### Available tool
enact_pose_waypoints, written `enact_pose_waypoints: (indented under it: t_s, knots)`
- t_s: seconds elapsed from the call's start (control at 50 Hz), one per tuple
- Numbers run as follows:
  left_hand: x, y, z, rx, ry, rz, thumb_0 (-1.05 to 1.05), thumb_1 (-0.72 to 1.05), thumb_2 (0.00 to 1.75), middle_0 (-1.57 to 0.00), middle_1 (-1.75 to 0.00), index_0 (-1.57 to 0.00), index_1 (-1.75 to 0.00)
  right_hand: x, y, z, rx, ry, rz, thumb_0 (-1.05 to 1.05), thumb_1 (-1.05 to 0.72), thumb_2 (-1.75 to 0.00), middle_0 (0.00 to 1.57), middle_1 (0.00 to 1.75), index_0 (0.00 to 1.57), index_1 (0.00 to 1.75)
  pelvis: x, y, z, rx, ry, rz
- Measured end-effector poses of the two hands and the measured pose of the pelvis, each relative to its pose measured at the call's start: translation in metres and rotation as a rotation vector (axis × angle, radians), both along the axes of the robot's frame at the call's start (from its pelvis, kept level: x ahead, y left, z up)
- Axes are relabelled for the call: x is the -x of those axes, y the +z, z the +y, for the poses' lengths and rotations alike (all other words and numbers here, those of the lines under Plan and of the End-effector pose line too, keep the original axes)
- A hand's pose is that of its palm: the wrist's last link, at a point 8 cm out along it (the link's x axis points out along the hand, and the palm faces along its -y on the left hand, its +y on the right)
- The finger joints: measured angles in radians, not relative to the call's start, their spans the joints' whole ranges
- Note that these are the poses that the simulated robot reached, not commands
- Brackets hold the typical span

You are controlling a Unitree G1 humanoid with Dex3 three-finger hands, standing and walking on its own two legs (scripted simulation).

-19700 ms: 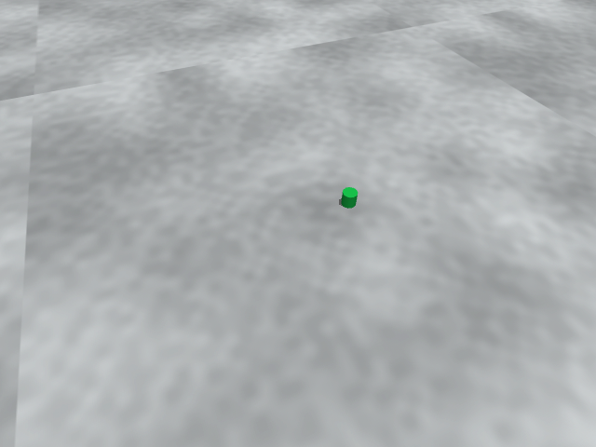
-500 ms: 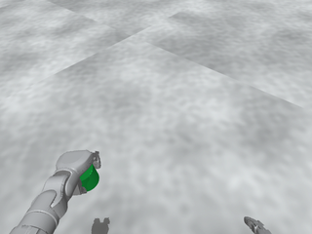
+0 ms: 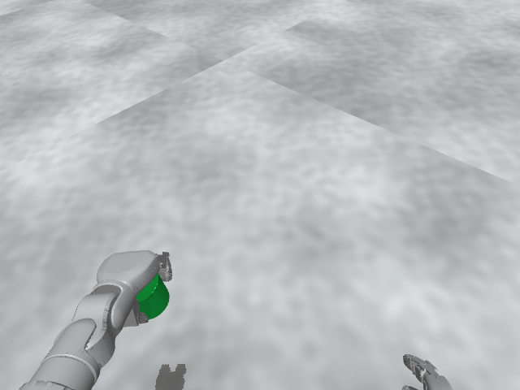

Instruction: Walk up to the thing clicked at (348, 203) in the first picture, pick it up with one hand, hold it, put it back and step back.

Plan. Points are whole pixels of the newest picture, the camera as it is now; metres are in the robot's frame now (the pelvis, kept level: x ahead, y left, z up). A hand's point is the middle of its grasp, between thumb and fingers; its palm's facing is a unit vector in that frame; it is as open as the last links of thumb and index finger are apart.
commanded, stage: hold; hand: left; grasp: from above
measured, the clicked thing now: (144, 292) +0.31 +0.22 -0.05
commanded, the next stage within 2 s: crouch in 0.26 s
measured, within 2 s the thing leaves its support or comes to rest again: neither
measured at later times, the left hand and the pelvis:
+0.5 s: hand (138, 296) +0.29 +0.22 -0.03, palm faces -0.43 -0.06 -0.90, open 9.6 cm; pelvis +0.00 +0.00 +0.00, yaw +0 degrees
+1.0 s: hand (165, 320) +0.33 +0.24 -0.23, palm faces -0.41 +0.03 -0.91, open 9.4 cm; pelvis -0.04 +0.00 -0.13, yaw +1 degrees
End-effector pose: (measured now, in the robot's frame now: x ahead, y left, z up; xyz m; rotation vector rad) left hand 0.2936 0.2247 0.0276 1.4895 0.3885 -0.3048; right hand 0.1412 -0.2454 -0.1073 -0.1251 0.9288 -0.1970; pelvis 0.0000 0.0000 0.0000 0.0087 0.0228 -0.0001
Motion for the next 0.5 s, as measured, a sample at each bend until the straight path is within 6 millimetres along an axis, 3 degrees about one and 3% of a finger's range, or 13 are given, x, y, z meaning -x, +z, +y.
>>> enact_pose_waypoints:
  t_s: [0.5]
  knots:
    - [-0.0022,-0.0047,0.0015,-0.006,0.011,0.002,0.00,-0.02,0.78,-0.52,-0.92,-0.58,-0.89,0.0020,-0.0004,-0.0042,0.001,-0.015,0.021,0.01,-0.91,-0.91,0.20,0.30,0.20,0.30,-0.0042,0.0007,-0.0007,0.000,0.001,0.001]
